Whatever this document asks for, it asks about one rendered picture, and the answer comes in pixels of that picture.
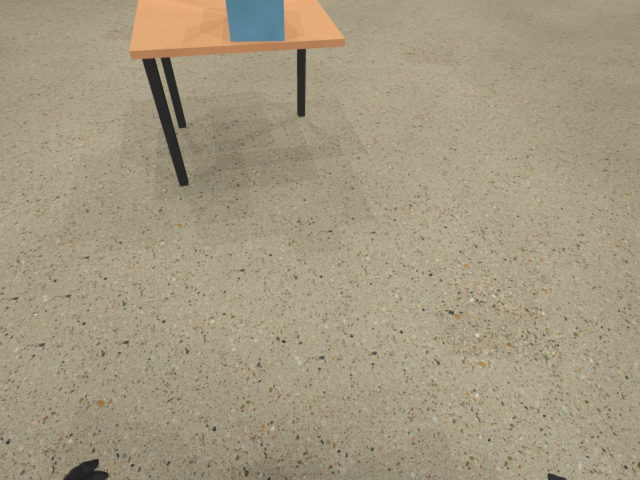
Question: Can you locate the table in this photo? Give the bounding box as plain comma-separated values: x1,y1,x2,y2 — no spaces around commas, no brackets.
129,0,345,187

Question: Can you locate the carton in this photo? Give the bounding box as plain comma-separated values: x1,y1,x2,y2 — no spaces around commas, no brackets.
225,0,285,42

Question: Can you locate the left robot hand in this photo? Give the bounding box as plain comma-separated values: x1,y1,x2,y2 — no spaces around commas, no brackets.
63,459,109,480

